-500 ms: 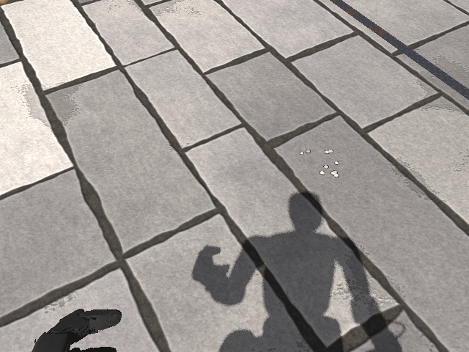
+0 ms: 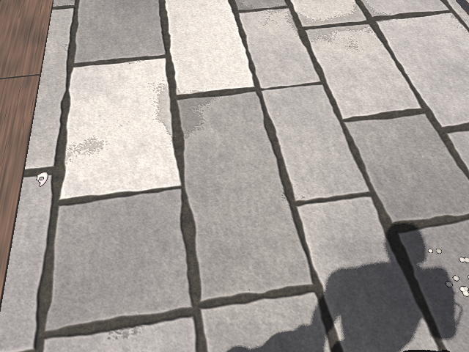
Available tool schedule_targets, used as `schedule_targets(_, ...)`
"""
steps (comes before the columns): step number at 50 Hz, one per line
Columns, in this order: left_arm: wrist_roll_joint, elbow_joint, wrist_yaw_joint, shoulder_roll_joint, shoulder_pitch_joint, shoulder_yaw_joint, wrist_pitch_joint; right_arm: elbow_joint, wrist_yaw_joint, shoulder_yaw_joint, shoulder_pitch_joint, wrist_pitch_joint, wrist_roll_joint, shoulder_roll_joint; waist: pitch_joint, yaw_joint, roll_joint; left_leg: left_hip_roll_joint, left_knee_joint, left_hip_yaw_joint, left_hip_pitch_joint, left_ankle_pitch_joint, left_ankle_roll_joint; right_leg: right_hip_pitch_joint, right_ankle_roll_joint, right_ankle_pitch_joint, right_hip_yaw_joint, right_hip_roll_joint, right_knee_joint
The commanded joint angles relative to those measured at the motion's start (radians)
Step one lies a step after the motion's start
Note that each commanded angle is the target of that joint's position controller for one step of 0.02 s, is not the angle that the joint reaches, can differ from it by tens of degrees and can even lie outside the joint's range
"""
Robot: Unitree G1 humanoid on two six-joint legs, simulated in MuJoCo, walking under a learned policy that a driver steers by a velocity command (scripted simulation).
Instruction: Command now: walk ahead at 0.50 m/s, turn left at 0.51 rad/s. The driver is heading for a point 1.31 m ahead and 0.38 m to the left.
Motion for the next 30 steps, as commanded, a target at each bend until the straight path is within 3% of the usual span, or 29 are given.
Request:
schedule_targets(1, -0.009, -0.057, 0.019, 0.215, -0.04, 0.05, 0.017, -0.054, -0.001, -0.067, 0.143, -0.009, 0.005, -0.159, -0.101, -0.153, -0.124, -0.112, -0.042, 0.084, 0.259, -0.079, 0.075, -0.031, -0.104, 1.171, 0.028, -0.246, 0.346)
schedule_targets(2, -0.004, -0.07, 0.025, 0.201, -0.038, 0.041, 0.012, -0.016, -0.019, -0.102, 0.308, -0.002, 0.004, -0.232, -0.19, -0.232, -0.072, -0.08, -0.08, -0.022, 0.56, -0.03, 0.122, -0.23, -0.062, 0.978, 0.023, -0.208, 0.609)
schedule_targets(3, 0.034, -0.122, 0.008, 0.052, 0.06, -0.005, -0.015, -0.01, -0.034, -0.126, 0.333, -0.001, 0.009, -0.353, -0.277, -0.138, 0.206, 0.194, -0.11, -0.545, 0.949, -0.096, 0.301, -0.71, 0.009, 0.066, 0.064, -0.028, 0.995)
schedule_targets(4, 0.007, -0.137, -0.008, 0.089, -0.01, -0.01, -0.06, -0.041, -0.033, -0.106, 0.359, -0.012, 0.002, -0.303, -0.438, -0.18, 0.141, 0.299, -0.288, -0.901, 1.054, -0.198, 0.383, -0.858, 0.008, -0.185, 0.31, 0.058, 1.157)
schedule_targets(5, -0.033, -0.168, -0.02, 0.146, -0.118, 0.006, -0.083, -0.034, -0.032, -0.088, 0.337, -0.02, -0.008, -0.24, -0.316, -0.209, 0.078, 0.265, -0.313, -0.75, 0.989, -0.154, 0.32, -0.949, -0.017, -0.106, 0.358, -0.003, 1.154)
schedule_targets(6, -0.031, -0.18, -0.019, 0.132, -0.147, -0.002, -0.094, -0.038, -0.033, -0.08, 0.283, -0.026, -0.002, -0.207, -0.213, -0.172, 0.017, 0.221, -0.309, -0.617, 0.843, -0.088, 0.282, -0.936, -0.033, -0.023, 0.348, -0.046, 1.068)
schedule_targets(7, -0.004, -0.172, -0.011, 0.132, -0.154, 0.002, -0.094, -0.051, -0.035, -0.069, 0.21, -0.026, -0.001, -0.174, -0.134, -0.124, -0.032, 0.18, -0.32, -0.517, 0.683, 0.012, 0.254, -0.878, -0.029, 0.021, 0.339, -0.079, 0.973)
schedule_targets(8, 0.011, -0.169, -0.008, 0.147, -0.138, 0.012, -0.084, -0.071, -0.039, -0.059, 0.165, -0.028, -0.012, -0.146, -0.109, -0.085, -0.013, 0.154, -0.341, -0.457, 0.571, 0.1, 0.244, -0.797, -0.023, 0.052, 0.343, -0.102, 0.918)
schedule_targets(10, 0.02, -0.17, -0.009, 0.132, -0.109, 0.014, -0.057, -0.088, -0.045, -0.061, 0.138, -0.028, -0.015, -0.152, -0.085, -0.05, -0.001, 0.129, -0.381, -0.414, 0.456, 0.165, 0.25, -0.73, 0.001, 0.076, 0.331, -0.107, 0.841)
schedule_targets(12, 0.025, -0.181, -0.006, 0.102, -0.136, 0.004, -0.041, -0.082, -0.057, -0.068, 0.154, -0.031, -0.011, -0.178, -0.06, -0.048, -0.003, 0.106, -0.397, -0.353, 0.374, 0.214, 0.245, -0.715, 0.031, 0.133, 0.307, -0.097, 0.735)
schedule_targets(15, 0.026, -0.21, -0.01, 0.068, -0.253, -0.012, -0.04, -0.071, -0.073, -0.075, 0.189, -0.023, -0.001, -0.197, -0.034, -0.091, 0.024, 0.043, -0.389, -0.281, 0.317, 0.14, 0.19, -0.672, 0.049, 0.354, 0.293, -0.057, 0.493)
schedule_targets(17, 0.017, -0.224, -0.019, 0.063, -0.324, -0.017, -0.047, -0.063, -0.078, -0.076, 0.221, -0.016, 0.002, -0.2, -0.032, -0.125, 0.045, 0.028, -0.373, -0.284, 0.308, 0.065, 0.163, -0.617, 0.051, 0.466, 0.286, -0.019, 0.36)
schedule_targets(19, 0.004, -0.24, -0.027, 0.08, -0.368, -0.013, -0.053, -0.051, -0.078, -0.077, 0.258, -0.01, 0.006, -0.203, -0.032, -0.142, 0.057, 0.048, -0.344, -0.332, 0.34, 0.009, 0.152, -0.593, 0.046, 0.483, 0.3, 0.0, 0.296)
schedule_targets(22, -0.001, -0.248, -0.037, 0.122, -0.363, 0.005, -0.066, -0.047, -0.082, -0.075, 0.273, -0.003, 0.007, -0.192, -0.035, -0.125, 0.08, 0.084, -0.261, -0.432, 0.423, -0.05, 0.131, -0.56, 0.014, 0.395, 0.329, 0.007, 0.228)
schedule_targets(24, -0.001, -0.224, -0.036, 0.142, -0.266, 0.021, -0.076, -0.057, -0.082, -0.071, 0.248, 0.001, 0.004, -0.174, -0.056, -0.064, 0.103, 0.065, -0.177, -0.456, 0.424, -0.033, 0.1, -0.431, -0.025, 0.35, 0.311, 0.01, 0.176)
schedule_targets(25, 0.011, -0.209, -0.029, 0.172, -0.167, 0.036, -0.081, -0.067, -0.08, -0.057, 0.244, -0.002, -0.001, -0.132, -0.129, -0.015, 0.084, 0.016, -0.041, -0.416, 0.38, -0.017, 0.066, -0.26, -0.065, 0.338, 0.345, -0.044, 0.175)
schedule_targets(26, 0.023, -0.196, -0.02, 0.23, -0.016, 0.051, -0.081, -0.087, -0.079, -0.033, 0.262, -0.005, -0.02, -0.069, -0.268, 0.033, -0.057, -0.061, 0.254, -0.311, 0.249, -0.209, 0.022, -0.008, -0.125, 0.286, 0.531, -0.229, 0.18)
schedule_targets(27, 0.03, -0.157, -0.03, 0.294, 0.042, 0.066, -0.066, -0.122, -0.079, -0.024, 0.391, -0.014, 0.018, -0.05, -0.341, -0.038, -0.416, -0.149, 0.542, -0.213, -0.094, -0.545, -0.026, 0.22, -0.276, 0.003, 1.019, -0.416, 0.057)
schedule_targets(28, 0.011, -0.181, -0.033, 0.189, 0.003, 0.044, -0.062, -0.086, -0.083, -0.045, 0.367, -0.011, 0.026, -0.16, -0.243, -0.011, -0.262, -0.071, 0.661, -0.241, -0.198, -0.481, -0.042, 0.16, -0.253, -0.19, 1.024, -0.402, 0.016)
schedule_targets(29, 0.007, -0.187, -0.027, 0.138, -0.033, 0.029, -0.055, -0.099, -0.081, -0.058, 0.263, -0.005, 0.015, -0.2, -0.135, 0.013, -0.171, -0.042, 0.685, -0.213, -0.218, -0.386, -0.049, 0.052, -0.212, -0.133, 0.852, -0.361, 0.014)
schedule_targets(30, 0.02, -0.195, -0.025, 0.121, -0.089, 0.019, -0.048, -0.108, -0.083, -0.059, 0.212, 0.002, 0.003, -0.188, -0.069, -0.007, -0.099, -0.015, 0.668, -0.192, -0.172, -0.321, -0.061, -0.07, -0.198, 0.086, 0.717, -0.32, 0.008)
Next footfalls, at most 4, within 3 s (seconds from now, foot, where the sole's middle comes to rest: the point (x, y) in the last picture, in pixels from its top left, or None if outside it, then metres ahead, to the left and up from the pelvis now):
0.04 left None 0.19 0.10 -0.76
0.50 right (282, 343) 0.49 -0.06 -0.76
0.96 left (174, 319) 0.53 0.24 -0.76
1.30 right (257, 291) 0.63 0.01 -0.76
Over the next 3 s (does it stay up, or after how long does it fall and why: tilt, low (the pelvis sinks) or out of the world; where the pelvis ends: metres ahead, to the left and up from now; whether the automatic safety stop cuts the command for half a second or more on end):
stays up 0.56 0.10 0.01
